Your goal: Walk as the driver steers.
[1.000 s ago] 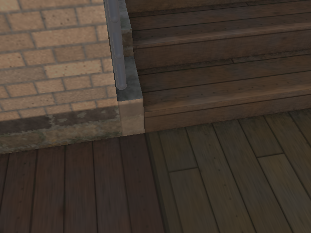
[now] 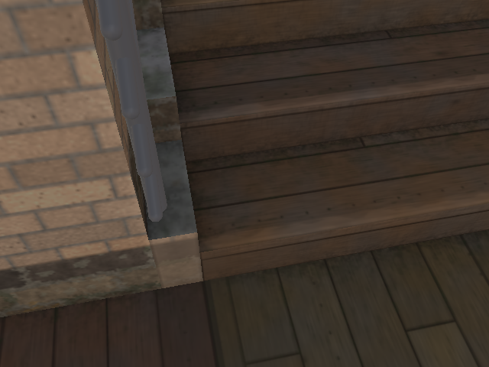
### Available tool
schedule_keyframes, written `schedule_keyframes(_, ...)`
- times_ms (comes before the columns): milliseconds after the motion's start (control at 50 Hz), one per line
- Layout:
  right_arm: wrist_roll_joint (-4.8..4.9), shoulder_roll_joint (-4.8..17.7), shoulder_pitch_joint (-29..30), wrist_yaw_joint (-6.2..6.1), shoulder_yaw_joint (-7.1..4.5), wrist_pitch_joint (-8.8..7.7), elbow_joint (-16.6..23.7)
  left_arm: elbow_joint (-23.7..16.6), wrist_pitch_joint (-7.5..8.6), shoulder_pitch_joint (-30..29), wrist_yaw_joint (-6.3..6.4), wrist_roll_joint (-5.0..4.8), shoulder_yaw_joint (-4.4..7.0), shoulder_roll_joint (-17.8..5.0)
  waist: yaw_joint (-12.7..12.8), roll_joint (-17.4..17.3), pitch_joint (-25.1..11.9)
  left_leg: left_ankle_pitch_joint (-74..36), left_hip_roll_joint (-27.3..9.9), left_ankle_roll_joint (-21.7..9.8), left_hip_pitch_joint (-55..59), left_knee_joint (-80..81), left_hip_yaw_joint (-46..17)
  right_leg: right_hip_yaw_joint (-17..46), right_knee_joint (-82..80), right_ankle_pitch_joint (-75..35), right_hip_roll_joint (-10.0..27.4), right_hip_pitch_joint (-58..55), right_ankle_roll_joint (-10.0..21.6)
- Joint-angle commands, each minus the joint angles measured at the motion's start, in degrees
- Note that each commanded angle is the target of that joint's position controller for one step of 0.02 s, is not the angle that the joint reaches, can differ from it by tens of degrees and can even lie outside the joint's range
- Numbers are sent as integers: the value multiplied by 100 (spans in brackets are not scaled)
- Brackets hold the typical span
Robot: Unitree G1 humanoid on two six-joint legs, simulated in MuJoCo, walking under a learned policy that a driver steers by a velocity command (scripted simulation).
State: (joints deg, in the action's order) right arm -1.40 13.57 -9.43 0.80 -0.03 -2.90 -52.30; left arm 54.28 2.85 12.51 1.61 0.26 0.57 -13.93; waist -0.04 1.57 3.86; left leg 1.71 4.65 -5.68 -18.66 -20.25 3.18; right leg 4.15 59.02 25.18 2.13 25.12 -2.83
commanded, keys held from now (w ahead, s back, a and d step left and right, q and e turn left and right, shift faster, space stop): no key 0.66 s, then w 0.10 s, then w+e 0.24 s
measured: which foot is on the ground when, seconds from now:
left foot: down 0.00-1.00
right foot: up 0.00-0.14, down 0.16-0.90, up 0.92-1.00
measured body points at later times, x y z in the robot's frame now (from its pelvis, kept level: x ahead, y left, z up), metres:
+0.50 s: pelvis +0.07 -0.04 +0.00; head +0.08 -0.04 +0.45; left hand +0.10 +0.20 -0.15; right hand +0.13 -0.28 -0.15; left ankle +0.10 +0.07 -0.74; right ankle +0.06 -0.15 -0.74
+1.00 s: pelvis +0.15 -0.02 +0.00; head +0.15 +0.00 +0.45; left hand +0.20 +0.24 -0.15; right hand +0.16 -0.29 -0.13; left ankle +0.12 +0.07 -0.74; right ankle +0.07 -0.15 -0.67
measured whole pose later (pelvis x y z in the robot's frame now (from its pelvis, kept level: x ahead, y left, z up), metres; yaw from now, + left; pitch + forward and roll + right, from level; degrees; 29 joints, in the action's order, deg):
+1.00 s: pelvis +0.15 -0.02 +0.00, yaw -4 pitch +1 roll +0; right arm -0.5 13.9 -15.8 -0.9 -1.3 -6.5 -60.1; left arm 56.4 3.5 17.9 0.2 -2.6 2.8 -14.7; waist -0.9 1.9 -1.1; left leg 17.4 0.6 -3.0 -10.8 -27.3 5.6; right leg 4.8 58.6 21.8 -2.0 21.6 3.9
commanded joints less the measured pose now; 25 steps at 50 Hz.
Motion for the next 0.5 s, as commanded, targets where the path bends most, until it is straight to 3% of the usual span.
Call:
schedule_keyframes(20,-21,702,239,-94,-127,-64,303,-23,-155,895,128,83,-17,-115,287,-680,-835,-472,-1395,-927,-396,859,-953,-183,-1078,-176,72,-1139,-98)
schedule_keyframes(80,55,849,201,-152,-169,31,276,-56,-235,672,133,64,45,-380,235,-838,-819,1795,-1397,-728,-585,984,-1206,-279,-1854,-822,-5,-1454,-9)
schedule_keyframes(120,119,712,200,-187,-128,89,245,-36,-243,577,102,110,73,-402,306,-744,-567,2808,-1264,-387,-909,897,-1211,-418,-2528,-1071,-118,-1798,161)
schedule_keyframes(140,145,516,115,-179,-52,64,196,-3,-270,600,92,146,68,-365,303,-587,-466,3188,-1172,-146,-1007,782,-1208,-379,-2897,-1009,-89,-1893,299)
schedule_keyframes(160,136,418,-41,-154,-8,35,133,-33,-273,605,97,201,57,-427,252,-346,-248,3172,-1009,125,-1074,500,-1131,0,-3388,-1032,231,-1817,471)
schedule_keyframes(180,137,476,-279,-174,-48,37,111,-42,-279,430,92,165,136,-784,-47,226,-65,2632,-657,313,-779,204,-717,319,-3680,-228,422,-1122,718)
schedule_keyframes(200,88,451,-266,-215,-41,58,91,17,-234,276,50,111,133,-704,-131,693,-35,1951,-431,438,78,-171,-357,415,-4101,678,363,-245,821)
schedule_keyframes(220,47,448,-284,-250,-41,87,53,-19,-161,76,18,118,87,-513,-206,854,-17,1522,-423,472,555,-437,-336,447,-4368,925,312,76,749)
schedule_keyframes(260,17,487,-413,-307,-44,136,-65,-25,-37,-139,-31,94,82,-420,-292,725,-68,1235,-516,402,759,-506,-386,321,-4270,346,184,-7,543)
schedule_keyframes(300,45,466,-505,-262,-33,106,-205,79,23,155,-46,38,88,-370,-154,213,-70,1177,-608,273,497,-475,-485,170,-3932,-469,72,-460,519)
schedule_keyframes(340,43,420,-431,-202,-13,68,-245,168,32,357,-25,23,79,-364,-71,-20,-191,932,-624,285,408,-475,-475,110,-3751,-1047,49,-800,588)
schedule_keyframes(440,87,353,-382,-149,14,34,-315,258,9,475,-38,29,53,-355,7,-200,-434,371,-634,320,600,-641,-455,1,-3521,-1831,-6,-1119,616)
schedule_keyframes(460,41,394,-362,-152,18,32,-314,224,-22,381,-20,1,73,-419,-13,-116,-410,204,-653,343,604,-644,-465,-42,-3513,-1970,-39,-1094,592)
schedule_keyframes(500,57,400,-400,-160,24,36,-357,249,-59,436,-10,9,57,-358,9,-204,-483,21,-659,354,680,-697,-458,-67,-3483,-2157,-58,-1188,575)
